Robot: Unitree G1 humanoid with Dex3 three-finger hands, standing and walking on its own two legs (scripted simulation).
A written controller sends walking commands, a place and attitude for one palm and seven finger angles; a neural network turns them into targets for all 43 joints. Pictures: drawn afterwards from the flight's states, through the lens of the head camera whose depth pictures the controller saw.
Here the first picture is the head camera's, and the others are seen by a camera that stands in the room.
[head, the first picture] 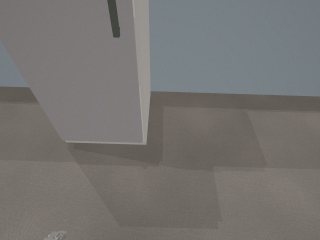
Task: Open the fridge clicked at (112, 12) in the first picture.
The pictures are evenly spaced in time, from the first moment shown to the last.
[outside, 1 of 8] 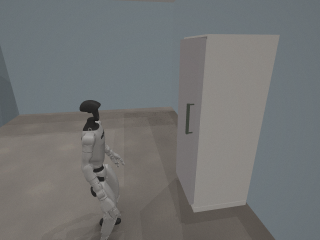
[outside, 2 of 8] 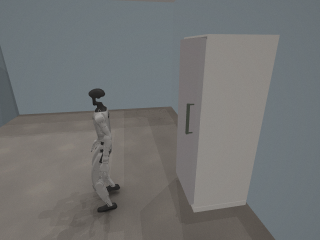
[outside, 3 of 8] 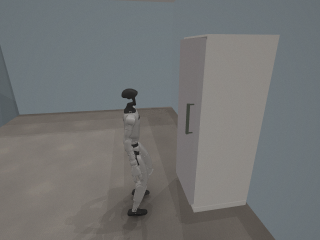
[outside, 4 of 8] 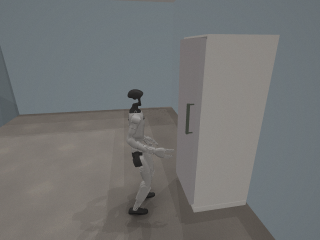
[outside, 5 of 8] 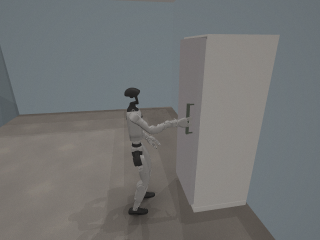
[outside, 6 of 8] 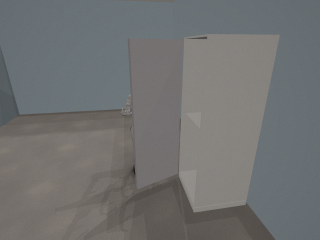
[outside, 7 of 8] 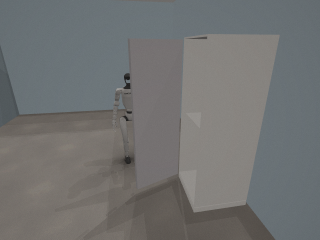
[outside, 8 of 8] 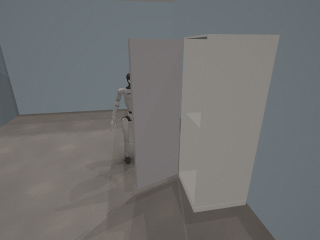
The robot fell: no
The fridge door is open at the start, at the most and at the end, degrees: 0 76 69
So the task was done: yes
